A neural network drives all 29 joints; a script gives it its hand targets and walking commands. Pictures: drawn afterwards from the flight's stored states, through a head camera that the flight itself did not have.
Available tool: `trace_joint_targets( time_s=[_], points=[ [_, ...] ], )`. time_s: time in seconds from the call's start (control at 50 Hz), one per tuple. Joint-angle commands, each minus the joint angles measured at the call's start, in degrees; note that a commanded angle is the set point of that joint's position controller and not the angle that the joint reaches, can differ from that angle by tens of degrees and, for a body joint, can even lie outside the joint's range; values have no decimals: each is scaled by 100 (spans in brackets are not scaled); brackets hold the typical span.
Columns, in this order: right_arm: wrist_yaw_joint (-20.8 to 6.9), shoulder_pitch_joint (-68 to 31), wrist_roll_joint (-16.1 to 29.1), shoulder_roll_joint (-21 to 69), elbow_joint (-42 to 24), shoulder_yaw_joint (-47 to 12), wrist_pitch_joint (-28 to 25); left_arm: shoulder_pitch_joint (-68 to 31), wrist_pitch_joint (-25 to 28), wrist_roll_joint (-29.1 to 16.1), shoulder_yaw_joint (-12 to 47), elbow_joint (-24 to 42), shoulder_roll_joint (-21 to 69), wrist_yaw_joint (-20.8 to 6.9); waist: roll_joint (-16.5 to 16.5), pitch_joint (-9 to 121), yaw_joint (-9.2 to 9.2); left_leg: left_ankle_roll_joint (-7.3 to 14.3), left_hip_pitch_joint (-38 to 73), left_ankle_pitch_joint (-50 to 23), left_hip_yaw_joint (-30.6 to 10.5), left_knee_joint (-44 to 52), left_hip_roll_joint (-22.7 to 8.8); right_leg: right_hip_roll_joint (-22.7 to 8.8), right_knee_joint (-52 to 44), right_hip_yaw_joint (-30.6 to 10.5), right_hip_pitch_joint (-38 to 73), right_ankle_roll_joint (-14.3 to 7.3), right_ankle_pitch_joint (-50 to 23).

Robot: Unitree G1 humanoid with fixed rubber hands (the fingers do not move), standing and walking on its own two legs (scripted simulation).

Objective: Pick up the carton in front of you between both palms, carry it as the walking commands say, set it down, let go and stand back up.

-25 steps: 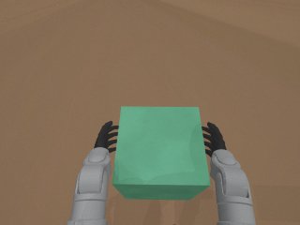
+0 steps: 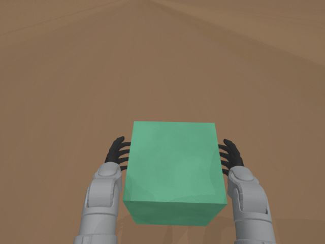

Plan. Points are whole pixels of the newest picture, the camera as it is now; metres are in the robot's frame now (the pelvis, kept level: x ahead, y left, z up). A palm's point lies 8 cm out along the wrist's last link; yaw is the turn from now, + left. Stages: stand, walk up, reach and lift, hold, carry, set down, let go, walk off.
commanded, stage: carry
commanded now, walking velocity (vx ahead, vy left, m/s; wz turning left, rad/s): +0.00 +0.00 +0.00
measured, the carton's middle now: (172, 177) +0.30 +0.00 -0.05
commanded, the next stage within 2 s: hold in 1.58 s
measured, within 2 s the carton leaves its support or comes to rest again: neither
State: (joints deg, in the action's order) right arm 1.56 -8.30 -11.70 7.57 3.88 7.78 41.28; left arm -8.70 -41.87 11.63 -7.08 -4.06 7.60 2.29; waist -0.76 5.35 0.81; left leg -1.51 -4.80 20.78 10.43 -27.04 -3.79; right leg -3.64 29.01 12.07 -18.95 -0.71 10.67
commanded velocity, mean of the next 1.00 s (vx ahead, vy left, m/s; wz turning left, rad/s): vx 0.00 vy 0.00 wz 0.00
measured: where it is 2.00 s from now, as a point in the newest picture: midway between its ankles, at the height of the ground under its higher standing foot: outside the picture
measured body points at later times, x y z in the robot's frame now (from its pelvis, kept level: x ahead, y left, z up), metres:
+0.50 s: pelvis -0.03 +0.01 -0.01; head -0.04 +0.01 +0.44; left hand +0.25 +0.17 +0.01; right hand +0.26 -0.14 +0.01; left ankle -0.14 +0.08 -0.74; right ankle +0.01 -0.11 -0.74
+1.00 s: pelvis -0.07 +0.01 -0.01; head -0.09 +0.01 +0.44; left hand +0.22 +0.17 +0.02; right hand +0.22 -0.14 +0.02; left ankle -0.14 +0.08 -0.74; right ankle +0.01 -0.11 -0.74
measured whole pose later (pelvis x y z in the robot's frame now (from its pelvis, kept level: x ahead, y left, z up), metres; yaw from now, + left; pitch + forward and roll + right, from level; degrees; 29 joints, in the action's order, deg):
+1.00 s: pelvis -0.07 +0.01 -0.01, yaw +1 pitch +1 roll +0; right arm 1.4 -10.9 -13.0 7.9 8.2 9.3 42.1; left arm -11.0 -42.2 12.9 -9.0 -8.6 7.9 1.7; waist -0.5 4.3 0.2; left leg 1.9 -8.9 23.2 13.2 -31.2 -2.5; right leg -6.5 29.7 12.4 -21.8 -0.5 8.1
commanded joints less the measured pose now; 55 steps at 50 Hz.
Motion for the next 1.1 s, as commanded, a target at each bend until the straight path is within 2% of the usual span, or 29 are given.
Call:
trace_joint_targets(
  time_s=[0.0, 0.06, 0.1, 0.12, 0.2, 0.24, 0.28, 0.34, 0.4, 0.52, 0.62, 0.8, 1.08],
  points=[
    [-1156, -2209, 1262, 4670, -352, -3172, -164, -2325, 212, -1355, 3350, 438, 4771, -1222, -214, 1593, -58, -41, 181, -5114, -175, -232, -522, -264, 147, -132, 1267, -88, -3256],
    [-1169, -2339, 1287, 4717, -350, -3191, -171, -2377, 219, -1349, 3324, 401, 4809, -1231, 29, 1612, -51, -68, -162, -4058, -194, -89, -419, -468, 150, -292, 1648, -201, -4027],
    [-1180, -2408, 1288, 4739, -305, -3185, -168, -2390, 222, -1323, 3266, 349, 4815, -1229, 106, 1511, -54, -58, -128, -3536, -237, 267, -408, -542, 146, -356, 1577, -215, -3967],
    [-1186, -2418, 1278, 4735, -262, -3165, -163, -2375, 220, -1304, 3224, 302, 4809, -1226, 76, 1452, -49, -43, 13, -3661, -253, 342, -447, -537, 170, -347, 1410, -187, -3690],
    [-1203, -2283, 1239, 4721, -83, -3092, -149, -2253, 204, -1252, 3157, 153, 4812, -1226, -328, 1398, -59, -21, 549, -5417, -225, -12, -727, -332, 355, -99, 654, 16, -2282],
    [-1209, -2270, 1241, 4755, -107, -3093, -160, -2326, 209, -1290, 3215, 191, 4853, -1241, -417, 1361, -66, 10, 454, -5650, -188, -109, -776, -298, 389, -64, 640, 42, -2047],
    [-1212, -2317, 1269, 4803, -201, -3134, -178, -2437, 226, -1359, 3304, 283, 4901, -1259, -374, 1412, -68, 59, 252, -5311, -138, -201, -751, -369, 419, -106, 825, 1, -2231],
    [-1209, -2416, 1330, 4860, -346, -3233, -191, -2530, 252, -1439, 3400, 414, 4942, -1274, -196, 1529, -71, 114, 58, -4194, -110, -209, -648, -540, 463, -225, 990, -85, -2517],
    [-1198, -2469, 1354, 4858, -409, -3299, -184, -2532, 259, -1452, 3399, 447, 4924, -1271, -63, 1474, -71, 166, -12, -3415, -111, -156, -635, -596, 409, -267, 868, -95, -2235],
    [-1194, -2494, 1330, 4844, -315, -3264, -158, -2514, 237, -1399, 3280, 322, 4885, -1284, 50, 1384, -68, 184, -265, -2514, -167, -30, -576, -658, 277, -356, 926, -97, -2124],
    [-1225, -2543, 1270, 4873, -104, -3136, -134, -2525, 209, -1301, 3109, 126, 4899, -1300, 43, 1230, -64, 206, -455, -1935, -217, 120, -573, -668, 137, -399, 877, -80, -1752],
    [-1291, -2740, 1262, 5042, 92, -3052, -124, -2735, 197, -1287, 3019, -45, 5068, -1359, 37, 1082, -62, 260, -671, -1356, -271, 287, -576, -666, -41, -442, 804, -49, -1321],
    [-1320, -2766, 1298, 5116, 48, -3088, -103, -2768, 173, -1324, 3053, -19, 5146, -1398, 51, 1173, -66, 302, -713, -1362, -301, 258, -583, -660, -99, -429, 779, -18, -1300]
  ],
)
